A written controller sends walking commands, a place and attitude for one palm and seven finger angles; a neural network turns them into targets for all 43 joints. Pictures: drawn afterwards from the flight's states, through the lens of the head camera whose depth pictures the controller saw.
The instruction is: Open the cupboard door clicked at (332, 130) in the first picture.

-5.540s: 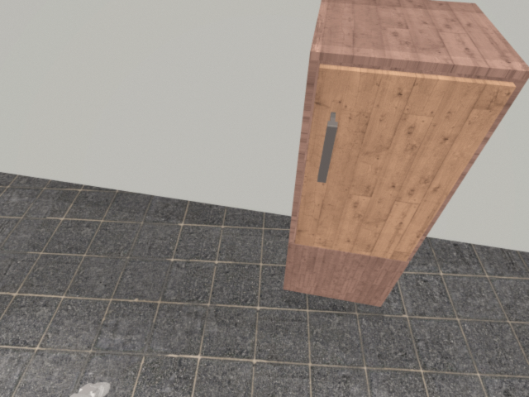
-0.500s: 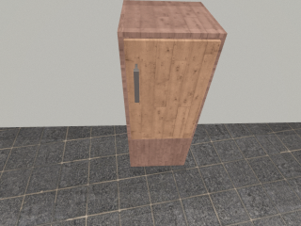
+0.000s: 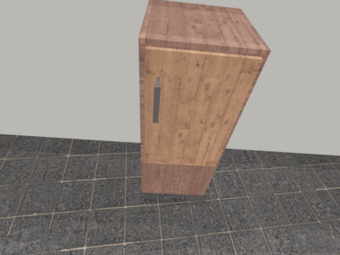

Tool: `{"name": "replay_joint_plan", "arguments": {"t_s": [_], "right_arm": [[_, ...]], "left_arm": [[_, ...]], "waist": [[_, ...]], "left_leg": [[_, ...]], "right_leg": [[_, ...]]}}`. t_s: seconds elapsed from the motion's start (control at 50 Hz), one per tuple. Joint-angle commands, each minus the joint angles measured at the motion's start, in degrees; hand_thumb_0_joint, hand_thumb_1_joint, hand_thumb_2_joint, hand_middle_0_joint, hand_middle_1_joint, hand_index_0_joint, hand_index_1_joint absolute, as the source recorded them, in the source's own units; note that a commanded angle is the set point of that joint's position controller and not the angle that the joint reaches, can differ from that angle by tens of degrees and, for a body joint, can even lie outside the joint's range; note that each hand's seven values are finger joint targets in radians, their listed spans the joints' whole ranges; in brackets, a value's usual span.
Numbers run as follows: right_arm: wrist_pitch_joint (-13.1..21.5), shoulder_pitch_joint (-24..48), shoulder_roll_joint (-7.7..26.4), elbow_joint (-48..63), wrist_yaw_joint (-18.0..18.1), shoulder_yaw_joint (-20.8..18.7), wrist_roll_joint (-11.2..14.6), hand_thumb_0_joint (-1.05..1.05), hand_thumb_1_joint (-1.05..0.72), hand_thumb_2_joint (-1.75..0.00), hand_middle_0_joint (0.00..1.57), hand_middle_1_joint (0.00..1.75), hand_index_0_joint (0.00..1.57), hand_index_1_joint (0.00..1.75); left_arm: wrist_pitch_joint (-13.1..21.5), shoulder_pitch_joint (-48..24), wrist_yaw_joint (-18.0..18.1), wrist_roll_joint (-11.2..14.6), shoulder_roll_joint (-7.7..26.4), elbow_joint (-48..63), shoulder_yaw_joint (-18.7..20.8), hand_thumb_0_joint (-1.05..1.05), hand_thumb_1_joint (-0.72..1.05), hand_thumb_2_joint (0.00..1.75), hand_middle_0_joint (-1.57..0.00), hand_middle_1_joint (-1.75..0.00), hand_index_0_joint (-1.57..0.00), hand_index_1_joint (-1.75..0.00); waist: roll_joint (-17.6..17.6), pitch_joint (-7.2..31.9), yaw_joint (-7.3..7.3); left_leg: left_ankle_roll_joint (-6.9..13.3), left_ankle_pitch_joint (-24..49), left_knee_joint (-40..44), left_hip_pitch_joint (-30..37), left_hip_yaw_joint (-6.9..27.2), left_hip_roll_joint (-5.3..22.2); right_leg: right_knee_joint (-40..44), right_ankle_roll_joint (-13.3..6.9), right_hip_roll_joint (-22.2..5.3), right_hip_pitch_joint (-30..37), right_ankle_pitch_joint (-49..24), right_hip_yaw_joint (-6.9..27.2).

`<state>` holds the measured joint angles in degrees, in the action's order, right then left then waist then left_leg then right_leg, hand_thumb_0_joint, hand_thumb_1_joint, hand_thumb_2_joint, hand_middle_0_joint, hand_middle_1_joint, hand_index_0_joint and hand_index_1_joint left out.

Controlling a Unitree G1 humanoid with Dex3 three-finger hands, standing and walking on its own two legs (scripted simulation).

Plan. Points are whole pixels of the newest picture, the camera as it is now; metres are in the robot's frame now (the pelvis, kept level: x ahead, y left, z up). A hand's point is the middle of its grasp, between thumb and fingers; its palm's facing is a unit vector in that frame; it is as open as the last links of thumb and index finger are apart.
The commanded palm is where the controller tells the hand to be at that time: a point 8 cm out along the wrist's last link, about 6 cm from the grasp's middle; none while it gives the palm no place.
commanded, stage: shuffle to correct the standing spot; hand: left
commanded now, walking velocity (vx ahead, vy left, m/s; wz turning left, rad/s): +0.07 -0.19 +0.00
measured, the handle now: (156, 100) +0.59 +0.08 +0.03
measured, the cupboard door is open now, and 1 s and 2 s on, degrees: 0 0 0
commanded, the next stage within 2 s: come to a stop and stand still in 0.30 s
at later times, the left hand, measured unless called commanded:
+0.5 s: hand out of the picture +0.14 +0.06 -0.17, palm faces +0.06 -0.98 -0.21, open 7.2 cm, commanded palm none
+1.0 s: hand out of the picture +0.07 +0.08 -0.18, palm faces +0.05 -0.98 -0.22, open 7.4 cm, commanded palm none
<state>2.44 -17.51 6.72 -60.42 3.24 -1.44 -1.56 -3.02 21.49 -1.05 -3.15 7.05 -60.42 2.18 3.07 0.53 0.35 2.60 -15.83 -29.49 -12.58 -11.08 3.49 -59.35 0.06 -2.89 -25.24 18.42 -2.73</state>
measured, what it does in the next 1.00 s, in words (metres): steps to the right: right foot, then left foot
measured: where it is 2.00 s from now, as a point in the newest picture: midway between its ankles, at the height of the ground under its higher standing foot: outside the picture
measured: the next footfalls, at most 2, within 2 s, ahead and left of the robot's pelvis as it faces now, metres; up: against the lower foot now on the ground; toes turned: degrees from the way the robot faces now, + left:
right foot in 0.30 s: +0.14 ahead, -0.22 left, +0.00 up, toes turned -6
left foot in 0.58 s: +0.14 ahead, -0.04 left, +0.00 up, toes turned +9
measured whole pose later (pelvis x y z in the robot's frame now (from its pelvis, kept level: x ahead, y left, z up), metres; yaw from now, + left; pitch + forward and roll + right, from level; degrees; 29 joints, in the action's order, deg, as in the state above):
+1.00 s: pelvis +0.07 -0.10 -0.01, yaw +1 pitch -2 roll -1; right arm -1.5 -12.9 10.3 -55.7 0.2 -1.8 -0.9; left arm -0.6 19.2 2.6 -1.5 9.4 -58.8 0.4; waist -0.6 -2.2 -0.4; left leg 4.4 -16.0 -31.6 -14.4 -9.2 -0.8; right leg -30.8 -0.6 -2.9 -14.6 14.1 -8.0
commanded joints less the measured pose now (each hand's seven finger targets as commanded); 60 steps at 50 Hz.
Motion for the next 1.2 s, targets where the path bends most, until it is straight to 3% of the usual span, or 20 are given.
{"name": "replay_joint_plan", "arguments": {"t_s": [0.0,0.14,0.2,0.24,0.26,0.28,0.3,0.32,0.38,0.48,0.52,0.56,0.66,0.8,0.84,0.86,0.9,0.98,1.02,1.18], "right_arm": [[0.6,-5.2,9.4,0.6,0.5,-2.2,0.2,0.00,-0.90,-0.90,0.20,0.30,0.20,0.30],[-0.8,-6.9,11.3,-0.6,-0.4,-4.3,-0.4,0.00,-0.90,-0.90,0.20,0.30,0.20,0.30],[-1.4,-5.3,12.7,-0.6,-0.5,-5.2,-0.5,0.00,-0.90,-0.90,0.20,0.30,0.20,0.30],[-1.8,-4.9,11.5,-0.5,-1.0,-5.2,-0.3,0.00,-0.90,-0.90,0.20,0.30,0.20,0.30],[-2.0,-6.9,7.0,-0.1,-1.4,-4.1,0.0,0.00,-0.90,-0.90,0.20,0.30,0.20,0.30],[-2.6,-5.2,5.1,2.1,-1.1,-3.0,0.3,0.00,-0.90,-0.90,0.20,0.30,0.20,0.30],[-2.9,-3.3,5.4,2.8,-0.8,-3.0,0.4,0.00,-0.90,-0.90,0.20,0.30,0.20,0.30],[-3.1,-3.6,5.7,2.3,-1.0,-3.2,0.4,0.00,-0.90,-0.90,0.20,0.30,0.20,0.30],[-3.9,-4.3,6.5,1.1,-1.5,-3.4,0.0,0.00,-0.90,-0.90,0.20,0.30,0.20,0.30],[-3.8,-3.4,2.3,1.5,-1.8,-1.2,0.3,0.00,-0.90,-0.90,0.20,0.30,0.20,0.30],[-3.4,-6.2,2.7,0.2,-1.6,-0.8,0.7,0.00,-0.90,-0.90,0.20,0.30,0.20,0.30],[-2.6,-4.0,7.7,1.8,-1.3,-1.5,0.8,0.00,-0.90,-0.90,0.20,0.30,0.20,0.30],[-3.1,3.2,7.9,3.9,-1.1,-1.4,0.5,0.00,-0.90,-0.90,0.20,0.30,0.20,0.30],[-4.8,2.6,6.8,4.7,-2.1,-1.8,0.6,0.00,-0.90,-0.90,0.20,0.30,0.20,0.30],[-4.7,2.1,6.6,4.1,-2.2,-1.5,0.6,0.00,-0.90,-0.90,0.20,0.30,0.20,0.30],[-3.3,3.8,10.1,8.1,-2.5,-2.1,1.0,0.00,-0.90,-0.90,0.20,0.30,0.20,0.30],[-3.2,3.2,6.5,8.4,-3.2,-1.3,0.8,0.00,-0.90,-0.90,0.20,0.30,0.20,0.30],[-2.1,1.3,8.2,8.1,-3.1,-0.4,0.3,0.00,-0.90,-0.90,0.20,0.30,0.20,0.30],[-2.1,2.6,10.1,8.9,-2.8,-0.4,0.3,0.00,-0.90,-0.90,0.20,0.30,0.20,0.30],[-1.0,-1.3,9.8,5.6,-2.3,0.5,0.3,0.00,-0.90,-0.90,0.20,0.30,0.20,0.30]], "left_arm": [[0.4,1.3,-0.3,0.8,1.9,4.0,1.2,0.00,0.90,0.90,-0.20,-0.30,-0.20,-0.30],[0.6,-8.4,-0.7,1.5,3.2,7.4,1.5,0.00,0.90,0.90,-0.20,-0.30,-0.20,-0.30],[1.1,-7.0,-0.8,1.5,4.6,7.5,2.2,0.00,0.90,0.90,-0.20,-0.30,-0.20,-0.30],[2.0,0.5,-0.3,1.4,7.9,4.8,2.8,0.00,0.90,0.90,-0.20,-0.30,-0.20,-0.30],[2.6,3.9,0.6,0.9,13.9,4.0,3.9,0.00,0.90,0.90,-0.20,-0.30,-0.20,-0.30],[2.4,5.1,1.2,1.2,16.7,4.2,4.1,0.00,0.90,0.90,-0.20,-0.30,-0.20,-0.30],[2.0,3.3,1.7,1.2,15.1,5.0,3.7,0.00,0.90,0.90,-0.20,-0.30,-0.20,-0.30],[2.4,-0.8,2.1,1.1,13.1,5.2,3.7,0.00,0.90,0.90,-0.20,-0.30,-0.20,-0.30],[2.1,-9.8,2.8,1.1,8.4,7.6,2.1,0.00,0.90,0.90,-0.20,-0.30,-0.20,-0.30],[3.2,-7.0,3.5,1.5,7.8,5.8,1.1,0.00,0.90,0.90,-0.20,-0.30,-0.20,-0.30],[3.2,-7.3,3.3,2.3,8.0,5.3,0.8,0.00,0.90,0.90,-0.20,-0.30,-0.20,-0.30],[2.7,-4.9,2.9,3.0,5.8,5.9,0.7,0.00,0.90,0.90,-0.20,-0.30,-0.20,-0.30],[2.6,-2.4,3.4,2.0,7.3,4.0,0.6,0.00,0.90,0.90,-0.20,-0.30,-0.20,-0.30],[2.7,-4.7,3.7,1.7,9.7,5.0,0.9,0.00,0.90,0.90,-0.20,-0.30,-0.20,-0.30],[2.7,-5.3,3.6,1.6,9.2,5.0,0.7,0.00,0.90,0.90,-0.20,-0.30,-0.20,-0.30],[3.6,-0.3,5.4,1.5,9.4,4.4,-0.3,0.00,0.90,0.90,-0.20,-0.30,-0.20,-0.30],[4.6,-3.7,4.8,1.7,12.0,7.1,0.4,0.00,0.90,0.90,-0.20,-0.30,-0.20,-0.30],[3.7,-3.5,3.9,2.1,8.7,6.7,-0.6,0.00,0.90,0.90,-0.20,-0.30,-0.20,-0.30],[2.9,-1.5,3.6,1.7,7.1,5.8,-1.2,0.00,0.90,0.90,-0.20,-0.30,-0.20,-0.30],[3.4,-1.9,3.3,2.1,6.3,4.4,-1.8,0.00,0.90,0.90,-0.20,-0.30,-0.20,-0.30]], "waist": [[-8.7,-5.6,-0.40],[-13.1,-6.9,2.60],[-12.1,-3.9,1.34],[-5.7,-0.1,-2.16],[10.3,3.7,-3.52],[16.9,6.0,-4.33],[10.7,3.4,-4.47],[14.0,3.4,-2.41],[8.0,-1.2,1.48],[-0.7,-2.4,1.00],[-2.8,-1.0,2.02],[-12.4,-2.2,0.00],[-10.1,-2.0,-1.75],[5.2,-1.5,0.50],[3.2,-1.7,0.76],[0.7,-0.3,0.27],[-0.2,2.7,0.60],[-10.0,-3.9,0.41],[-7.4,-7.9,-1.07],[-2.2,-4.9,-0.87]], "left_leg": [[4.8,12.4,17.7,-0.5,11.1,15.2],[4.3,10.2,15.4,-0.9,8.8,14.8],[2.9,5.4,10.2,-2.8,9.7,15.3],[-0.9,-1.9,-1.2,-8.9,5.4,9.4],[-3.5,-14.3,-16.2,-17.8,-0.5,2.7],[-3.4,-24.7,-29.1,-22.0,2.9,-0.9],[-2.6,-22.4,-35.4,-23.0,6.9,0.6],[-2.3,-18.5,-37.8,-22.7,7.8,2.1],[-3.2,-10.9,-36.7,-17.0,6.6,3.4],[-3.7,-7.4,-13.1,-5.7,6.5,1.8],[-3.6,2.5,2.0,2.8,6.7,0.9],[-0.3,13.2,8.6,1.5,15.6,8.0],[0.0,20.6,6.6,-1.9,11.8,6.5],[-2.1,1.0,1.0,0.7,7.9,0.6],[-1.7,1.6,3.3,3.0,8.6,1.4],[-2.7,-0.3,-4.0,1.4,6.9,0.6],[-2.3,-4.7,-2.3,-0.5,7.6,-1.1],[0.7,-3.5,11.0,-4.1,15.7,5.0],[2.2,-13.7,17.7,-11.0,20.1,7.4],[0.8,-5.5,17.4,-4.9,18.5,5.8]], "right_leg": [[0.8,2.3,-3.8,-6.9,-7.0,2.4],[19.9,3.2,-3.1,-1.5,-5.4,-3.0],[27.4,2.2,-1.6,7.3,-5.2,-3.9],[35.6,1.2,-0.8,20.8,-10.5,-3.9],[39.8,-2.4,-12.5,29.3,-12.3,7.9],[42.7,-7.0,-18.2,28.2,-14.3,15.8],[43.6,-9.6,-18.1,23.9,-10.7,14.0],[44.9,-9.1,-15.4,20.7,-7.5,12.5],[44.4,-8.8,-11.9,11.0,-7.4,3.1],[43.4,-10.9,-13.6,7.1,-14.1,6.4],[39.4,-8.4,-11.2,7.1,-13.7,5.2],[35.3,-2.9,-5.0,7.4,-11.9,2.4],[33.5,-1.9,-5.4,16.1,-20.7,1.9],[42.0,-6.3,-12.9,10.0,-12.5,9.4],[42.2,-5.4,-11.1,7.4,-6.8,7.7],[40.5,-2.5,-11.0,10.5,-22.3,10.7],[40.6,-7.5,-13.0,10.3,-2.3,11.6],[33.0,-3.3,-3.6,6.7,2.5,1.2],[29.7,-2.3,-1.5,10.1,0.9,-1.3],[32.1,-2.6,-2.4,11.2,-3.9,1.5]]}}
